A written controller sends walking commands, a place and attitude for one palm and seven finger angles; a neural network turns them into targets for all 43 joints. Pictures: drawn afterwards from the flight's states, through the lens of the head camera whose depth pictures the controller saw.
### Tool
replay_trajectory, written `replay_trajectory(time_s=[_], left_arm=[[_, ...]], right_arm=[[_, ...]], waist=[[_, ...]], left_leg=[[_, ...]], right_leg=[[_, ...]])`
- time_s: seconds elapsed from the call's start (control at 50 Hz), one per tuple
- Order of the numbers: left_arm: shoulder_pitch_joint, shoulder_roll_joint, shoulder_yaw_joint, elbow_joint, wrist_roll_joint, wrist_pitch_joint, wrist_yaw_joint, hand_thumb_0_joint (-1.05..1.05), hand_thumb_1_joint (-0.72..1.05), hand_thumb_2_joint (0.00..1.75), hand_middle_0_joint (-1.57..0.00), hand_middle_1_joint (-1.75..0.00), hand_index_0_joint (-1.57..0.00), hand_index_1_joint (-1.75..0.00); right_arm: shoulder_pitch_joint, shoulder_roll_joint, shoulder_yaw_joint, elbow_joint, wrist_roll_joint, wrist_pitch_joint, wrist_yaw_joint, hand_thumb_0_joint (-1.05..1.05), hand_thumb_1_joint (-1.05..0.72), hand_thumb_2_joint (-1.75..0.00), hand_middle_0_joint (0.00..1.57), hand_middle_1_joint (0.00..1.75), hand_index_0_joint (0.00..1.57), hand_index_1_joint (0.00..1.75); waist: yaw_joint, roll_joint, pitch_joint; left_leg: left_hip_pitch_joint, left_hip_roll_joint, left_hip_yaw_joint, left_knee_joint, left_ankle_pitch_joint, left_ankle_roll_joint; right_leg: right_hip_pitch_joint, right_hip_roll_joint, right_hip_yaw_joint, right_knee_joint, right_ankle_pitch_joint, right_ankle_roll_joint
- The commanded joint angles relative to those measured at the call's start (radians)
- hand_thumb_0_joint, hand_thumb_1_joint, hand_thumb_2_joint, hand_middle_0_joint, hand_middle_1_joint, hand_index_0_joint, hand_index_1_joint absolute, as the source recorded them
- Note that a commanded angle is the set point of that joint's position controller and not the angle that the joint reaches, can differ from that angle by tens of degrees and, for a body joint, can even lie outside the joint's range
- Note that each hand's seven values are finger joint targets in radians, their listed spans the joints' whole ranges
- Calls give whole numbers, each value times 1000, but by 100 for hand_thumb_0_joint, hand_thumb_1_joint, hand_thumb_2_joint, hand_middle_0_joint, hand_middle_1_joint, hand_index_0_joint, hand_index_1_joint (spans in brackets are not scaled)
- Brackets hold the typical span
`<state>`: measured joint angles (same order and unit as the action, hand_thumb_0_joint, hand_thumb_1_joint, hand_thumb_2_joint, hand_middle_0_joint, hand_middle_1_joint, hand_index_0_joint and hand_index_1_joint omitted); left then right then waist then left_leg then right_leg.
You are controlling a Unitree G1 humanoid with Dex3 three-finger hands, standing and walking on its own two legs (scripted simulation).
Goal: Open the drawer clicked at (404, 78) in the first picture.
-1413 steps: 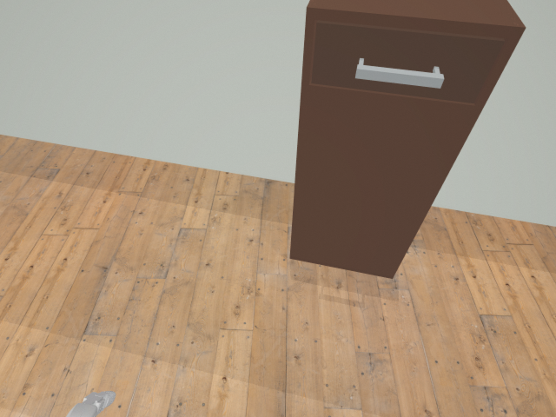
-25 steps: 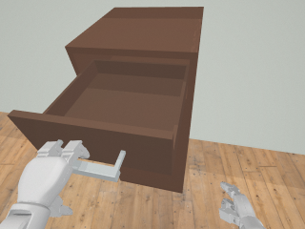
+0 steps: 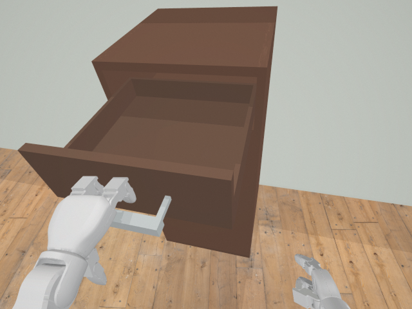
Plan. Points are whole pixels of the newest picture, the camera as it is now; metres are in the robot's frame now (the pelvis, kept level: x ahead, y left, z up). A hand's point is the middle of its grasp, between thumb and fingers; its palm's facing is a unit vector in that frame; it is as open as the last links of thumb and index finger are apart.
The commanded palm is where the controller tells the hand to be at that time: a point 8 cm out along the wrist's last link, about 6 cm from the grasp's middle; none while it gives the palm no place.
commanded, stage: lift the hand off the handle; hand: left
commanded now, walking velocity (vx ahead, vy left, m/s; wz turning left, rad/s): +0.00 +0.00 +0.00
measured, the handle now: (116, 206) +0.24 +0.20 +0.12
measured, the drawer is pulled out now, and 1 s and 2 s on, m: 0.30 0.30 0.30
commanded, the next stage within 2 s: draw the hand back to the body in 1.18 s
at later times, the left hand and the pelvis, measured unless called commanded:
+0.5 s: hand (88, 208) +0.21 +0.21 +0.17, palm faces +0.10 -0.04 -0.99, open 13.3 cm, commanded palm +0.17 +0.21 +0.25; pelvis -0.01 -0.01 +0.01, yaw +1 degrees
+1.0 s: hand (75, 165) +0.23 +0.21 +0.24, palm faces +0.19 -0.02 -0.98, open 13.8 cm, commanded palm +0.18 +0.22 +0.32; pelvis -0.02 +0.00 +0.01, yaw +1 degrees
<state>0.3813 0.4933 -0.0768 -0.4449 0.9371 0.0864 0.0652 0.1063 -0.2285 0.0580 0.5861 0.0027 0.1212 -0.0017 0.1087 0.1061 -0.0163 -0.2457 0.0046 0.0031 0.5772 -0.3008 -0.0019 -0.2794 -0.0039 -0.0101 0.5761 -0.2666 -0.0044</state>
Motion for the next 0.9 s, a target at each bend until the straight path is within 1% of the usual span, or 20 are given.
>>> replay_trajectory(time_s=[0.0, 0.18, 0.22, 0.24, 0.28, 0.32, 0.34, 0.4, 0.42, 0.48, 0.52, 0.56, 0.62, 0.7, 0.72, 0.76, 0.82, 0.84, 0.86, 0.88], left_arm=[[-228, 183, 164, -251, -20, -14, 29, 0, -50, 30, -30, -120, -30, -120], [-215, 234, 240, -255, -81, -35, -16, 0, -50, 30, -30, -120, -30, -120], [-238, 283, 290, -273, -102, -22, -27, 0, -50, 30, -30, -120, -30, -120], [-257, 231, 234, -266, -94, -19, -41, 0, -50, 30, -30, -120, -30, -120], [-275, 238, 233, -253, -107, -10, -59, 0, -50, 30, -30, -120, -30, -120], [-313, 307, 297, -266, -131, 3, -76, 0, -50, 30, -30, -120, -30, -120], [-345, 265, 245, -269, -121, 0, -89, 0, -50, 30, -30, -120, -30, -120], [-361, 328, 297, -272, -125, -10, -101, 0, -50, 30, -30, -120, -30, -120], [-390, 367, 341, -289, -152, -15, -103, 0, -50, 30, -30, -120, -30, -120], [-403, 348, 326, -260, -159, -30, -119, 0, -50, 30, -30, -120, -30, -120], [-428, 385, 370, -298, -196, -35, -130, 0, -50, 30, -30, -120, -30, -120], [-440, 336, 316, -269, -198, -39, -145, 0, -50, 30, -30, -120, -30, -120], [-477, 409, 395, -263, -234, -33, -162, 0, -50, 30, -30, -120, -30, -120], [-492, 373, 342, -190, -212, 2, -193, 0, -50, 30, -30, -120, -30, -120], [-509, 404, 386, -198, -242, 13, -202, 0, -50, 30, -30, -120, -30, -120], [-513, 365, 326, -136, -231, 45, -234, 0, -50, 30, -30, -120, -30, -120], [-555, 447, 394, -195, -254, 67, -263, 0, -50, 30, -30, -120, -30, -120], [-590, 396, 326, -196, -232, 74, -282, 0, -50, 30, -30, -120, -30, -120], [-587, 383, 310, -184, -236, 78, -290, 0, -50, 30, -30, -120, -30, -120], [-611, 401, 325, -229, -244, 71, -294, 0, -50, 30, -30, -120, -30, -120]], right_arm=[[-208, -98, -41, -183, -1, -62, -18, 0, -90, -90, 20, 30, 20, 30], [-215, -101, -41, -173, 5, -85, -28, 0, -90, -90, 20, 30, 20, 30], [-241, -111, -40, -177, 21, -92, -25, 0, -90, -90, 20, 30, 20, 30], [-225, -93, -30, -179, 10, -89, -18, 0, -90, -90, 20, 30, 20, 30], [-226, -105, -43, -167, 15, -81, -17, 0, -90, -90, 20, 30, 20, 30], [-254, -116, -39, -175, 32, -90, -18, 0, -90, -90, 20, 30, 20, 30], [-241, -99, -27, -181, 17, -92, -14, 0, -90, -90, 20, 30, 20, 30], [-236, -109, -37, -175, 18, -87, -22, 0, -90, -90, 20, 30, 20, 30], [-258, -118, -34, -178, 30, -101, -24, 0, -90, -90, 20, 30, 20, 30], [-233, -110, -37, -166, 20, -98, -24, 0, -90, -90, 20, 30, 20, 30], [-260, -115, -36, -178, 35, -117, -22, 0, -90, -90, 20, 30, 20, 30], [-235, -103, -37, -164, 24, -114, -18, 0, -90, -90, 20, 30, 20, 30], [-253, -121, -35, -166, 40, -126, -17, 0, -90, -90, 20, 30, 20, 30], [-246, -120, -34, -160, 30, -107, -6, 0, -90, -90, 20, 30, 20, 30], [-267, -128, -34, -165, 48, -116, -3, 0, -90, -90, 20, 30, 20, 30], [-252, -122, -29, -161, 40, -99, 4, 0, -90, -90, 20, 30, 20, 30], [-287, -140, -30, -184, 56, -101, 4, 0, -90, -90, 20, 30, 20, 30], [-283, -127, -17, -190, 43, -97, 10, 0, -90, -90, 20, 30, 20, 30], [-274, -123, -24, -185, 45, -92, 9, 0, -90, -90, 20, 30, 20, 30], [-277, -132, -25, -196, 46, -94, 10, 0, -90, -90, 20, 30, 20, 30]], waist=[[-10, -55, -122], [0, -86, -103], [1, -34, -112], [0, -48, -114], [-7, -53, -89], [-6, -21, -94], [0, -46, -120], [2, -58, -120], [-4, -10, -121], [-2, -54, -119], [-3, -11, -138], [-10, -32, -118], [-8, -35, -121], [2, -62, -97], [-3, -30, -100], [-4, -73, -82], [7, -35, -130], [9, -45, -180], [-2, -55, -136], [2, -64, -161]], left_leg=[[28, -9, 23, -126, 133, 17], [59, -17, 28, -150, 169, 14], [72, -9, 27, -148, 164, 11], [63, -18, 33, -158, 166, 11], [68, -19, 32, -167, 168, 12], [69, -10, 24, -171, 151, 10], [63, -22, 29, -175, 153, 12], [78, -21, 32, -173, 166, 14], [85, -14, 23, -171, 154, 12], [83, -23, 28, -179, 175, 12], [101, -15, 22, -168, 173, 10], [88, -22, 27, -183, 183, 9], [80, -13, 19, -179, 150, 6], [44, -23, 29, -191, 151, 6], [41, -9, 19, -186, 140, 2], [12, -15, 25, -202, 134, 3], [12, -8, 17, -186, 118, 5], [13, -25, 24, -184, 145, 7], [9, -16, 25, -193, 132, 7], [9, -18, 19, -192, 124, 8]], right_leg=[[71, 16, -7, -142, 34, -4], [111, 7, -8, -181, 65, 4], [118, 14, 5, -185, 71, 2], [119, 5, -12, -179, 50, 3], [115, 8, -9, -195, 63, 6], [125, 18, -1, -192, 53, 3], [139, 3, -12, -186, 34, 6], [140, 2, -8, -200, 52, 11], [143, 9, 2, -204, 50, 6], [147, 3, -12, -210, 56, 10], [149, 9, 0, -209, 70, 7], [146, 4, -20, -206, 69, 9], [146, 5, -7, -210, 52, 9], [138, -1, -16, -203, 37, 13], [139, 5, -8, -197, 46, 6], [138, 3, -22, -188, 26, 11], [153, 3, -1, -173, 31, 6], [177, -1, -8, -158, 35, 6], [149, 1, -18, -165, 24, 9], [158, -1, -16, -163, 19, 11]])
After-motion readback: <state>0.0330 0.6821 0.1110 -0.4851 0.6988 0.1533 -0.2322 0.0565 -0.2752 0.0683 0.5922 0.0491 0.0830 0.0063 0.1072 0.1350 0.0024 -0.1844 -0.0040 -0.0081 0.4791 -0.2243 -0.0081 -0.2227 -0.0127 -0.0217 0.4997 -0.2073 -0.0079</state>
